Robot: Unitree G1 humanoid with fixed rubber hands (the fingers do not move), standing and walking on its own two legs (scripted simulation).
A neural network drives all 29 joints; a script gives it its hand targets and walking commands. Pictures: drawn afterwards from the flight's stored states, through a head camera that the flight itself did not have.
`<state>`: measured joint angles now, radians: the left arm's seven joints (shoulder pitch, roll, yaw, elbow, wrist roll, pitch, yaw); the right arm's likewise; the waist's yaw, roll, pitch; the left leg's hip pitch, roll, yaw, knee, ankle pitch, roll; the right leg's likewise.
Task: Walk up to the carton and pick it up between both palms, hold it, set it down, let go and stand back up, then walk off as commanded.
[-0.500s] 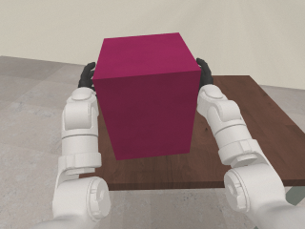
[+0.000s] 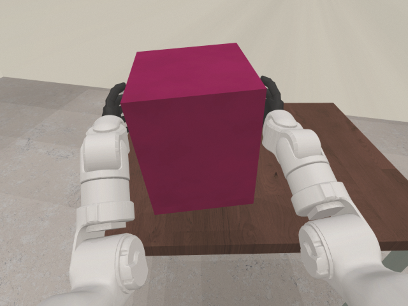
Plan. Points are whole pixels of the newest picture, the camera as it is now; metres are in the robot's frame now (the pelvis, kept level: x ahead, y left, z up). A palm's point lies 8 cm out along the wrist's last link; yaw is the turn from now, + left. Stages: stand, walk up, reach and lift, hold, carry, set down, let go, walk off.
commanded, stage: hold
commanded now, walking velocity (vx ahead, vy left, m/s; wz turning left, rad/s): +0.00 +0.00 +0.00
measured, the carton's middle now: (195, 128) +0.40 +0.00 +0.21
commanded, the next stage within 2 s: none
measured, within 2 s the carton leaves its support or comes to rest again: neither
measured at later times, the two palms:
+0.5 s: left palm (113, 126) +0.37 +0.14 +0.24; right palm (271, 117) +0.37 -0.15 +0.24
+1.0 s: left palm (113, 122) +0.38 +0.15 +0.24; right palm (271, 115) +0.37 -0.15 +0.24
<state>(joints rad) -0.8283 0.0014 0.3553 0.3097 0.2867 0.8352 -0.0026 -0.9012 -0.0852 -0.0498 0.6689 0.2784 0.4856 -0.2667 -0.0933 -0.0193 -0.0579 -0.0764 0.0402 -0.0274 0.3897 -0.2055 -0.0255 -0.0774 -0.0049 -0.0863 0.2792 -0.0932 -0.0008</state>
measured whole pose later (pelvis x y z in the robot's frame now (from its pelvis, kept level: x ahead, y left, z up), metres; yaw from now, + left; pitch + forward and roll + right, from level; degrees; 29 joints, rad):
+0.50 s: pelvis +0.01 +0.00 +0.00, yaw +0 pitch -7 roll -1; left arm -0.76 -0.02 0.35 0.20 0.29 0.87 -0.02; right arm -0.85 -0.09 -0.02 0.57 0.31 0.52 -0.29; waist -0.10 -0.01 -0.04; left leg -0.05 0.04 -0.03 0.39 -0.22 -0.03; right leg -0.04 0.00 -0.09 0.27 -0.10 0.00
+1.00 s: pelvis +0.00 +0.00 +0.00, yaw +0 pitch -6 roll -1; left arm -0.82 0.00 0.37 0.27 0.30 0.84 -0.02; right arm -0.89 -0.08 -0.04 0.63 0.29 0.51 -0.28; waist -0.10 -0.02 -0.05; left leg -0.07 0.04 -0.04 0.39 -0.21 -0.03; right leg -0.07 0.00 -0.09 0.28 -0.10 0.00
